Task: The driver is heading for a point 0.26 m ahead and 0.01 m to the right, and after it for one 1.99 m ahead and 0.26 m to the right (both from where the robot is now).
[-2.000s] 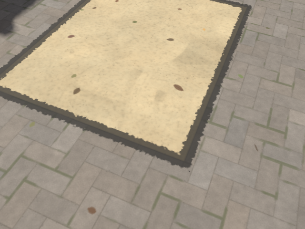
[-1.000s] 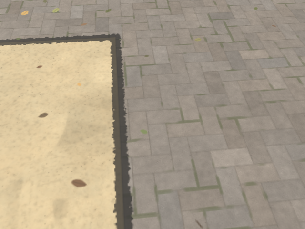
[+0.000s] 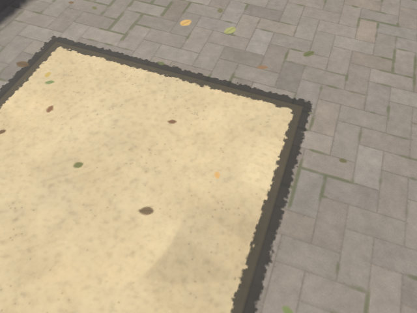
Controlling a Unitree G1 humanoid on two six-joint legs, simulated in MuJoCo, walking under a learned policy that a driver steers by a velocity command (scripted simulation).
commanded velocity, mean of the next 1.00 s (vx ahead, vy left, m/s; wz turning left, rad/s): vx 0.13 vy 0.00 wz -0.07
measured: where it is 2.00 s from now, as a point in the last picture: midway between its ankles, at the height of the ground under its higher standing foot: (256, 255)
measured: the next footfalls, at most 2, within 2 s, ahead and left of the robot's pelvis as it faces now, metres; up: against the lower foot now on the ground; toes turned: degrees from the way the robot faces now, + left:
right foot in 0.32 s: +0.35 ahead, -0.10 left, +0.00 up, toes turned +13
left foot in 0.72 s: +0.27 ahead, +0.12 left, +0.00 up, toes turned -5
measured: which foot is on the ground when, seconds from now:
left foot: down 0.00-0.34, up 0.36-0.70, down 0.72-1.00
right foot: up 0.00-0.30, down 0.32-0.72, up 0.74-1.00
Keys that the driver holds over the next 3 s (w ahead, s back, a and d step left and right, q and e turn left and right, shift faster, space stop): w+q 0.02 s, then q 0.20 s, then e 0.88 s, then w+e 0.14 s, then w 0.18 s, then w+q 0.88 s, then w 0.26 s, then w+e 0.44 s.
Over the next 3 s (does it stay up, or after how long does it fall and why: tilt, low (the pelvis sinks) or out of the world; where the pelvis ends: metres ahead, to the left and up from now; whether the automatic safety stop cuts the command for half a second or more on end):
stays up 1.12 -0.05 0.02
